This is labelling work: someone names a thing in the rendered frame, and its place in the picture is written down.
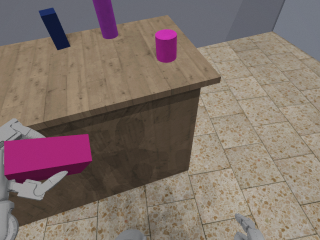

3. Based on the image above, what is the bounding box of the table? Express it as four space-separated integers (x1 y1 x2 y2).
0 15 221 227

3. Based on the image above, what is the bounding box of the sponge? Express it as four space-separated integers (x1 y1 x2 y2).
4 134 92 184

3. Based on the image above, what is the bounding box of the left robot hand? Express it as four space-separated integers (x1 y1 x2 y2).
0 118 68 202

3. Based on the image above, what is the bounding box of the right robot hand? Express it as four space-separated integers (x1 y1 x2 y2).
234 213 265 240

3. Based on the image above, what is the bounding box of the left robot forearm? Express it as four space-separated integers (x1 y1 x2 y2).
0 200 19 240

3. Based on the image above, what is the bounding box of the robot left thigh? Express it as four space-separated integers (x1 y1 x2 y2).
115 229 147 240

